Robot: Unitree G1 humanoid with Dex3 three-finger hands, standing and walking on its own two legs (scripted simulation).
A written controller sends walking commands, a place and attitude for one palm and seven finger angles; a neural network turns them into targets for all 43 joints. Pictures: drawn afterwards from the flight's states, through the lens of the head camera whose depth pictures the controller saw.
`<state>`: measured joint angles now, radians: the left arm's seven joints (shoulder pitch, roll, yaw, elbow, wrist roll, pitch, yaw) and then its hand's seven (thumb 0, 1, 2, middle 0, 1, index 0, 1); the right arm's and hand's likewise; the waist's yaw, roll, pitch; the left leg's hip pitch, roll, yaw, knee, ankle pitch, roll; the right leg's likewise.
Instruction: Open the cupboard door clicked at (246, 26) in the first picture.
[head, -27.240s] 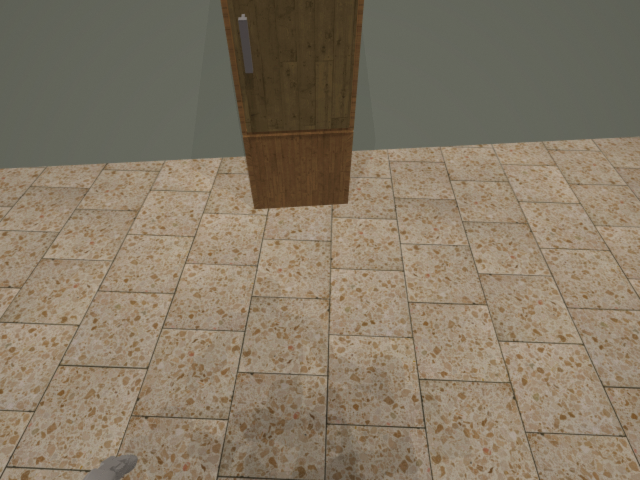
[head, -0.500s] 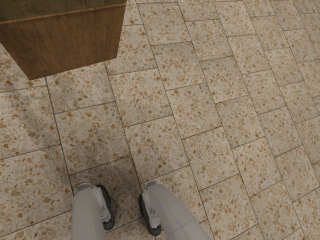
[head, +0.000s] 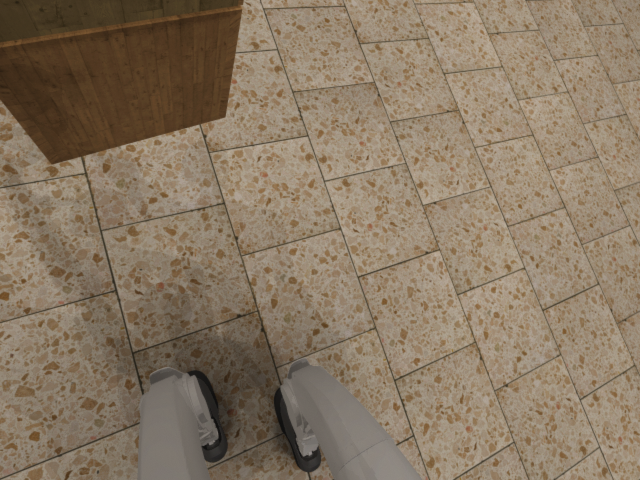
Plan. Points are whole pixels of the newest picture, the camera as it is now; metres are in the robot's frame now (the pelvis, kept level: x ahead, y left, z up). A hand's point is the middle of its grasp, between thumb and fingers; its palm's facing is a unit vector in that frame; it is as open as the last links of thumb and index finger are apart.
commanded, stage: move the hooked fingers beside the handle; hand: left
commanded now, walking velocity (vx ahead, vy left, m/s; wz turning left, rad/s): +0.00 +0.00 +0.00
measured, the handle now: out of the picture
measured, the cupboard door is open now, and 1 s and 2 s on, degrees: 0 0 0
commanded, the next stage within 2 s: none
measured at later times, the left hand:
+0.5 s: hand out of the picture +0.63 +0.31 +0.11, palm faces +0.24 -0.97 +0.02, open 14.0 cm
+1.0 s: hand out of the picture +0.64 +0.30 +0.12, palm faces +0.25 -0.97 +0.00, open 14.0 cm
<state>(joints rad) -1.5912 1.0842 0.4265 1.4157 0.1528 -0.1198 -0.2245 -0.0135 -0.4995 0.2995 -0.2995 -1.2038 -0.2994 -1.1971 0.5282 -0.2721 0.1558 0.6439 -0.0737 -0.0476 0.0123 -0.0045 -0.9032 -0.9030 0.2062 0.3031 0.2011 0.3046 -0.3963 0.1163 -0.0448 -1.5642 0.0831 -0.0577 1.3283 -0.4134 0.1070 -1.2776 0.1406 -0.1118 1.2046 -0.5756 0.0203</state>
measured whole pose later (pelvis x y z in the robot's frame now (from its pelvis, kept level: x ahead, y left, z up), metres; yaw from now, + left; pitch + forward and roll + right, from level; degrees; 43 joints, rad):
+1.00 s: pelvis +0.01 +0.00 +0.00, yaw +0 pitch +36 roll -14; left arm -1.59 1.06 0.41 1.41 0.15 -0.11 -0.20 -0.01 -0.50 0.30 -0.30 -1.20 -0.30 -1.20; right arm 0.52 -0.27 0.15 0.65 -0.07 -0.05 0.00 0.00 -0.90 -0.90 0.21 0.30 0.20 0.30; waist -0.39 0.12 -0.05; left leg -1.55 0.08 -0.05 1.31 -0.42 0.10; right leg -1.27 0.14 -0.11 1.19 -0.58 0.01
